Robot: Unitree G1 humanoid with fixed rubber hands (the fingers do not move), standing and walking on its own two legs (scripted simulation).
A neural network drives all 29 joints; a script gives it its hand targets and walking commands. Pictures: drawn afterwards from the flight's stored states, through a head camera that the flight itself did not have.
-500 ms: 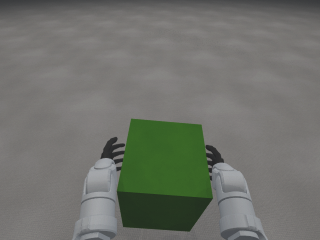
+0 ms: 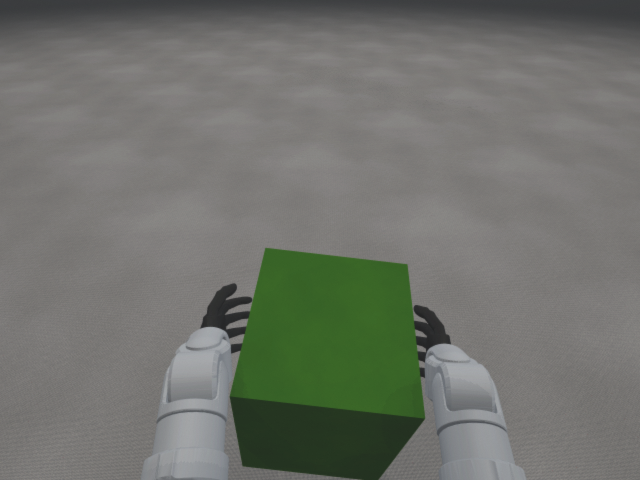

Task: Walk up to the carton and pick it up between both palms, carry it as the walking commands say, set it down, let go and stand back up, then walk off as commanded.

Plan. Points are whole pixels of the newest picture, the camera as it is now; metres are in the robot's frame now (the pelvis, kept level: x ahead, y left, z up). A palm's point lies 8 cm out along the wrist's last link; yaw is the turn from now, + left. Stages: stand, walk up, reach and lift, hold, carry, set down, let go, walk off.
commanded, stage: reach and lift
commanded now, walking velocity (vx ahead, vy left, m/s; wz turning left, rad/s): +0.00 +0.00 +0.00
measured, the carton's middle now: (322, 367) +0.31 +0.00 -0.01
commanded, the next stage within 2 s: hold in 0.40 s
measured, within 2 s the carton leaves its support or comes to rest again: neither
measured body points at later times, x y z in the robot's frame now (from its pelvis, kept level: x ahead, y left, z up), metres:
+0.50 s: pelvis -0.01 +0.00 +0.00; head -0.07 +0.00 +0.44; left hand +0.30 +0.15 +0.06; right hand +0.29 -0.14 +0.04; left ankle +0.01 +0.13 -0.74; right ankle +0.02 -0.13 -0.74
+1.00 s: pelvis +0.00 +0.00 +0.00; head -0.06 +0.00 +0.45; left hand +0.30 +0.15 +0.06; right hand +0.29 -0.14 +0.04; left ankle +0.01 +0.13 -0.74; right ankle +0.02 -0.13 -0.74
